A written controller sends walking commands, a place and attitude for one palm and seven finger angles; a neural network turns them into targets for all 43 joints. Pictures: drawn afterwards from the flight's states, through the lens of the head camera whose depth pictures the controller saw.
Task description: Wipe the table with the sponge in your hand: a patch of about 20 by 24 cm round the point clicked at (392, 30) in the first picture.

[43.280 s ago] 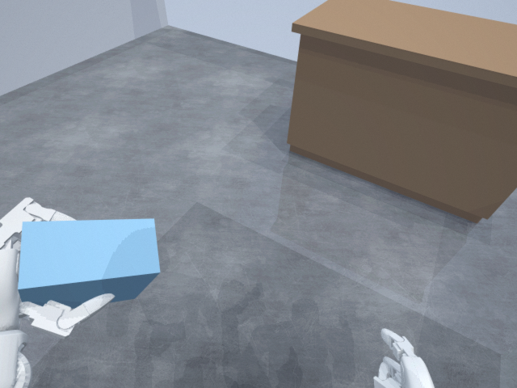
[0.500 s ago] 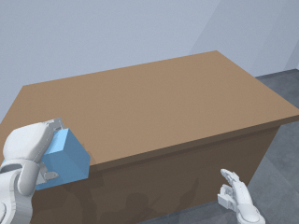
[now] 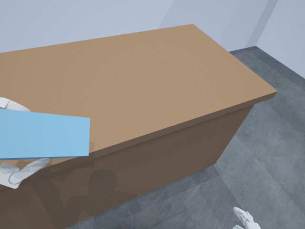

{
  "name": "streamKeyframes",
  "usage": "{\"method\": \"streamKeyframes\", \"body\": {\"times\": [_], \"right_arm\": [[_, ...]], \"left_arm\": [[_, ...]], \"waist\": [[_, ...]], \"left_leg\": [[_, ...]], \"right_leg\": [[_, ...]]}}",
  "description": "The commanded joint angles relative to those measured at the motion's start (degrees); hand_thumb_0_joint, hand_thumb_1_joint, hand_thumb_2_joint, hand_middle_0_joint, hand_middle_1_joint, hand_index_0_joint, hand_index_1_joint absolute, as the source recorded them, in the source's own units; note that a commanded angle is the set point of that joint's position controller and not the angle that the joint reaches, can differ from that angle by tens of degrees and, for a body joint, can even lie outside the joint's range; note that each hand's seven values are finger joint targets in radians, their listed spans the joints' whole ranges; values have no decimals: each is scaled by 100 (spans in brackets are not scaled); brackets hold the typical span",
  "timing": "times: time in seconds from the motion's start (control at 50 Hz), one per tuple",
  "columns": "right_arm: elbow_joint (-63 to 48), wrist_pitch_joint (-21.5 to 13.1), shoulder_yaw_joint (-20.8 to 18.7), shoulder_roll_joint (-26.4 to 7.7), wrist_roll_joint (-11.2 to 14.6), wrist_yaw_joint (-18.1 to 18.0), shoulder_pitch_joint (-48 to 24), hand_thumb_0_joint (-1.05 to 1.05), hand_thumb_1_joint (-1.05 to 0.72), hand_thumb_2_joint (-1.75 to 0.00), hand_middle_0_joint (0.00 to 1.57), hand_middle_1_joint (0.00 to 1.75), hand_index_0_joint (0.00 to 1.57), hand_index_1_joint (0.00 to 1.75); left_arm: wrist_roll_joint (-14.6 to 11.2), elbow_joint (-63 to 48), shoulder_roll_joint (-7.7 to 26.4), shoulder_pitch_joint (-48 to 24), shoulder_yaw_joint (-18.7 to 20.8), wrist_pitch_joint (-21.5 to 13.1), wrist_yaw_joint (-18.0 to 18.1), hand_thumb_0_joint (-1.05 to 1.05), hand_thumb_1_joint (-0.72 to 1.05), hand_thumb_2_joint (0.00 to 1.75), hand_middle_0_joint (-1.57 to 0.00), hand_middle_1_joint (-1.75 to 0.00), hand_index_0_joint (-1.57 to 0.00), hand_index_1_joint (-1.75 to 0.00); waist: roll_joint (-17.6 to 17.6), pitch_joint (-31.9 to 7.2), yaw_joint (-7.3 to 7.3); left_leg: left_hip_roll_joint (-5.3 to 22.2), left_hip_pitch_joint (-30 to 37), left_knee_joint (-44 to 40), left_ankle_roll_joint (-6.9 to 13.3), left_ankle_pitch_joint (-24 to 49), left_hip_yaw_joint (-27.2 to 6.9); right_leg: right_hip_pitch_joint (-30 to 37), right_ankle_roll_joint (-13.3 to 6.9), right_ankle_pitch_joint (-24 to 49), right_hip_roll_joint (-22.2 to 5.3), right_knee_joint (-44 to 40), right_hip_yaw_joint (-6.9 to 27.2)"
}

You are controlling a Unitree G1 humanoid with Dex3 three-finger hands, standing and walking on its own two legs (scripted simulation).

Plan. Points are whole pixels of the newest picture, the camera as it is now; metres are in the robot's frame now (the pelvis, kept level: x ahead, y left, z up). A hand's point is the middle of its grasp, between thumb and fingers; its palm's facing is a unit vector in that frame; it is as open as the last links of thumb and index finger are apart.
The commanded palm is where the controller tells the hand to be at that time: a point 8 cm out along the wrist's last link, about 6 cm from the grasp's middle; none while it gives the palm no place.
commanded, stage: step back with the hand held close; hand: left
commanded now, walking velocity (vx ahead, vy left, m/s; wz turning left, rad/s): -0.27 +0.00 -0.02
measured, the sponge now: (53, 139) +0.24 +0.20 +0.19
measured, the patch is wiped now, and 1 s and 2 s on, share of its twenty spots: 1.00 1.00 1.00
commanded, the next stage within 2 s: stop stepping back and stand still in 1.14 s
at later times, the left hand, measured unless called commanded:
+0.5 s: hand out of the picture +0.16 +0.26 +0.21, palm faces +0.50 -0.81 -0.30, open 10.6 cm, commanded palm +0.09 +0.29 +0.23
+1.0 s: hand out of the picture +0.10 +0.22 +0.20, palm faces +0.32 -0.86 -0.40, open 10.6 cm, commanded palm +0.03 +0.28 +0.23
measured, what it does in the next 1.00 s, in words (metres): walks backwards: right foot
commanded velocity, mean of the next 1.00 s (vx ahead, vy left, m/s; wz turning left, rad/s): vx -0.36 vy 0.00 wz -0.03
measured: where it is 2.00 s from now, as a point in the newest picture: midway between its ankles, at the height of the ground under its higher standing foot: outside the picture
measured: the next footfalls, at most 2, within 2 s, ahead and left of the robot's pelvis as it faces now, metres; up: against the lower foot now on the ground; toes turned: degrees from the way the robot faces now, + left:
right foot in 0.76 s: -0.07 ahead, -0.12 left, +0.00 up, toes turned +2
left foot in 1.08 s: -0.16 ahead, +0.16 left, +0.00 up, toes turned +3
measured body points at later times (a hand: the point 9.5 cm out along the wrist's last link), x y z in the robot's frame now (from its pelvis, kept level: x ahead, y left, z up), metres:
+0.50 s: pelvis -0.06 +0.01 -0.01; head -0.06 +0.02 +0.44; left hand +0.12 +0.30 +0.23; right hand +0.13 -0.22 -0.08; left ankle +0.01 +0.10 -0.72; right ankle +0.07 -0.11 -0.73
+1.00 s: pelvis -0.13 +0.00 +0.01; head -0.11 +0.02 +0.46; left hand +0.07 +0.26 +0.22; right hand +0.05 -0.24 -0.06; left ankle -0.16 +0.13 -0.68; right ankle -0.11 -0.12 -0.72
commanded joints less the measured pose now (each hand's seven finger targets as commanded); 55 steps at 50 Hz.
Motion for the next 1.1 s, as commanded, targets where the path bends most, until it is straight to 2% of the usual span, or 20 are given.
{"method": "streamKeyframes", "body": {"times": [0.0, 0.26, 0.32, 0.4, 0.48, 0.56, 0.6, 0.62, 0.68, 0.74, 0.78, 0.8, 0.82, 0.86, 0.9, 0.96, 1.0, 1.04, 1.06, 1.08], "right_arm": [[-1147, -441, -268, -732, 27, -87, -813, 0, -90, -90, 20, 30, 20, 30], [-1130, -654, -218, -743, -65, -97, -744, 0, -90, -90, 20, 30, 20, 30], [-1124, -643, -213, -696, -41, -86, -708, 0, -90, -90, 20, 30, 20, 30], [-999, -579, -222, -654, -67, -34, -793, 0, -90, -90, 20, 30, 20, 30], [-1045, -555, -183, -615, -85, 14, -885, 0, -90, -90, 20, 30, 20, 30], [-1219, -588, -271, -717, -96, 3, -901, 0, -90, -90, 20, 30, 20, 30], [-1243, -693, -344, -667, -135, 2, -818, 0, -90, -90, 20, 30, 20, 30], [-1124, -747, -379, -583, -156, 12, -757, 0, -90, -90, 20, 30, 20, 30], [-918, -895, -306, -488, -141, 63, -723, 0, -90, -90, 20, 30, 20, 30], [-676, -948, -223, -484, -133, 50, -710, 0, -90, -90, 20, 30, 20, 30], [-563, -803, -247, -349, -51, 17, -657, 0, -90, -90, 20, 30, 20, 30], [-742, -748, -359, -350, 61, -46, -828, 0, -90, -90, 20, 30, 20, 30], [-945, -738, -430, -408, 130, -84, -951, 0, -90, -90, 20, 30, 20, 30], [-1092, -628, -269, -224, 29, -57, -1061, 0, -90, -90, 20, 30, 20, 30], [-1112, -426, -173, -191, -33, -43, -1218, 0, -90, -90, 20, 30, 20, 30], [-1174, -385, -228, -216, -13, -111, -1112, 0, -90, -90, 20, 30, 20, 30], [-1142, -417, -291, -300, 12, -162, -978, 0, -90, -90, 20, 30, 20, 30], [-1147, -431, -373, -410, 30, -185, -769, 0, -90, -90, 20, 30, 20, 30], [-1205, -502, -456, -561, 28, -174, -816, 0, -90, -90, 20, 30, 20, 30], [-1210, -607, -524, -570, 34, -113, -798, 0, -90, -90, 20, 30, 20, 30]], "left_arm": [[-62, -954, 747, -241, 489, -285, 97, 0, 10, 130, -120, -160, -120, -160], [175, -1109, 580, -1063, 454, -404, 188, 0, 10, 130, -120, -160, -120, -160], [161, -792, 482, -1318, 286, -359, 150, 0, 10, 130, -120, -160, -120, -160], [133, -758, 533, -1564, 95, -325, 129, 0, 10, 130, -120, -160, -120, -160], [131, -1160, 611, -1219, 147, -377, 169, 0, 10, 130, -120, -160, -120, -160], [205, -1786, 708, -829, 552, -483, 234, 0, 10, 130, -120, -160, -120, -160], [209, -2057, 891, -847, 787, -519, 242, 0, 10, 130, -120, -160, -120, -160], [173, -1879, 725, -703, 713, -512, 220, 0, 10, 130, -120, -160, -120, -160], [52, -1469, 512, -665, 609, -520, 175, 0, 10, 130, -120, -160, -120, -160], [52, -949, 235, -901, 217, -566, 74, 0, 10, 130, -120, -160, -120, -160], [138, -758, 313, -1323, -24, -676, 22, 0, 10, 130, -120, -160, -120, -160], [100, -838, 350, -1432, -136, -622, 35, 0, 10, 130, -120, -160, -120, -160], [67, -755, 553, -1011, 82, -552, 15, 0, 10, 130, -120, -160, -120, -160], [29, -605, 585, -418, 252, -491, -70, 0, 10, 130, -120, -160, -120, -160], [60, -908, 698, -358, 344, -525, -66, 0, 10, 130, -120, -160, -120, -160], [5, -1153, 757, -155, 516, -526, 44, 0, 10, 130, -120, -160, -120, -160], [-13, -1468, 883, -58, 646, -543, 105, 0, 10, 130, -120, -160, -120, -160], [-91, -1776, 819, 5, 613, -568, 139, 0, 10, 130, -120, -160, -120, -160], [-138, -2000, 803, -76, 596, -590, 139, 0, 10, 130, -120, -160, -120, -160], [-141, -2190, 814, -114, 634, -631, 135, 0, 10, 130, -120, -160, -120, -160]], "waist": [[254, -1022, 104], [860, -495, 106], [478, -403, 86], [-305, -255, 17], [23, -627, 27], [1446, -990, 82], [1717, -1110, 95], [1401, -1122, 90], [1155, -917, 159], [870, -1097, 190], [-356, -1441, 51], [-1401, -1517, 99], [-1492, -1324, 169], [-723, -867, 225], [-161, -857, 176], [-608, -1159, 114], [-609, -1535, 46], [-138, -1866, -39], [751, -1753, 18], [1437, -1803, 59]], "left_leg": [[820, -406, -748, 127, 511, -826], [1015, -2384, -1438, 433, -2288, -1154], [870, -2127, -1057, 345, -2201, -964], [596, -1035, 35, 155, -1719, -662], [686, -947, -298, 201, -1486, -764], [1480, -2177, -1809, 570, -2178, -1484], [1880, -2133, -2245, 646, -1479, -1729], [1983, -1737, -2128, 626, -1015, -1622], [1804, -426, -1329, 412, 950, -1261], [1582, 808, -566, 105, 2604, -1019], [967, 543, 805, -262, 2284, -17], [424, -348, 1480, -394, 378, 173], [337, -714, 2134, -283, -801, -130], [468, -968, 2602, -253, -848, -342], [476, -1018, 2099, -289, -769, -111], [445, -778, 971, -291, -643, 80], [464, -394, -237, -274, -102, 157], [776, 632, -1358, -183, 1952, 167], [1498, 1296, -1418, 53, 3781, -489], [1993, 2117, -1201, 185, 5460, -634]], "right_leg": [[936, -101, 884, -765, -209, 734], [1538, 61, -298, -241, 570, 607], [1111, 8, -524, -393, 235, 768], [-332, -286, -1538, -1068, -1083, 1562], [-78, -227, -1110, -1021, -765, 1185], [1272, 110, -394, -111, 1505, 378], [1272, 241, -963, 191, 2518, 342], [978, 238, -1257, 211, 2598, 421], [309, 159, -1437, 86, 865, 393], [290, 91, -204, -25, -1066, 493], [922, -206, 3477, -1146, -1394, 1376], [1491, -411, 5210, -1620, -966, 1769], [1289, -552, 5220, -1901, -897, 1783], [715, -742, 3712, -1952, -998, 1724], [934, -765, 4062, -1847, -767, 1405], [1389, -650, 4443, -1616, -536, 1373], [1808, -526, 4595, -1500, -184, 1265], [1484, -111, 3634, -982, 393, 876], [573, 156, 1690, -427, 836, 551], [-486, 216, -508, -51, 1271, 369]]}}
